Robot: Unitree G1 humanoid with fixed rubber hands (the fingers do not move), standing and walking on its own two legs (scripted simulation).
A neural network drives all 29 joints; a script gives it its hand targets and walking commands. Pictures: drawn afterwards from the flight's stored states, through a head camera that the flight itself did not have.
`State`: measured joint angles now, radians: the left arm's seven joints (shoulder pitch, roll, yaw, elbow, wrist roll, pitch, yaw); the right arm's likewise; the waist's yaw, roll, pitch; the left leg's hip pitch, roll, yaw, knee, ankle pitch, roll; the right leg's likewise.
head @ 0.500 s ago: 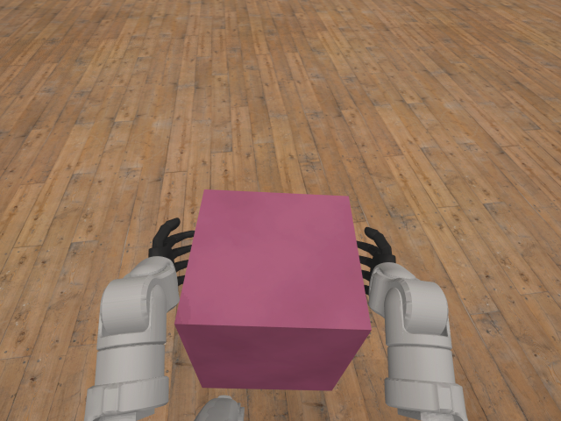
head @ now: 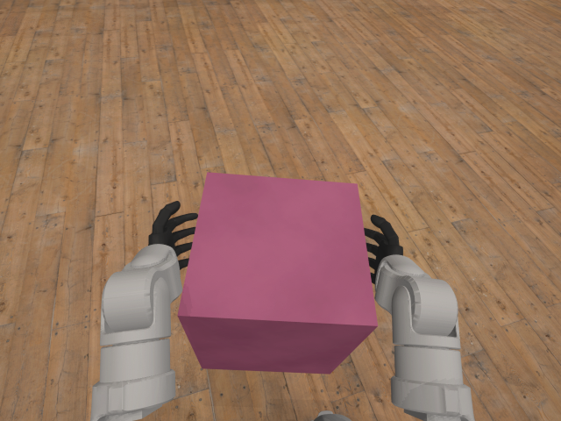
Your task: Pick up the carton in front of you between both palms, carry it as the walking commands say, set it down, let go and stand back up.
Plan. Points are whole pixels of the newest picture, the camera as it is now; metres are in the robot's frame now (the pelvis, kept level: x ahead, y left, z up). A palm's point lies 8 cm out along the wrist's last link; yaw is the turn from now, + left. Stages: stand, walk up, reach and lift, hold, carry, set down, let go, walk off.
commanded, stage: carry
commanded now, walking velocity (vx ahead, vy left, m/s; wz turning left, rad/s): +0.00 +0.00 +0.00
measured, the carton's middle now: (274, 282) +0.34 -0.01 +0.01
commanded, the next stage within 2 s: none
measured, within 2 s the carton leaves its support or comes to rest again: neither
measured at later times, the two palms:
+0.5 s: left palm (183, 170) +0.51 +0.13 +0.08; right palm (359, 172) +0.51 -0.16 +0.07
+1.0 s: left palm (152, 202) +0.47 +0.19 +0.04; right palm (327, 198) +0.49 -0.11 +0.03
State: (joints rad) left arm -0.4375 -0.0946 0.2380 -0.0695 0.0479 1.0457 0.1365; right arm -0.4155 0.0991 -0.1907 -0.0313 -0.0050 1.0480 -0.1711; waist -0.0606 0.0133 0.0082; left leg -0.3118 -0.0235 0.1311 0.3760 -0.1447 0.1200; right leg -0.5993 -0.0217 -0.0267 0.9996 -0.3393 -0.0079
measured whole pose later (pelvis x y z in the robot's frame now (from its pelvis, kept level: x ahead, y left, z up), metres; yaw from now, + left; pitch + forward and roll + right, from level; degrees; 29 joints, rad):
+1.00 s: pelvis +0.19 +0.02 -0.02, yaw +3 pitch +3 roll -3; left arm -0.26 -0.15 0.22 0.17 0.25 0.76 -0.01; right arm -0.23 0.15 -0.18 0.18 -0.23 0.78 -0.02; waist 0.00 0.01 -0.14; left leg -0.04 -0.04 0.09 0.44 -0.45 0.10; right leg -0.36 -0.04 -0.15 0.60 -0.24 -0.03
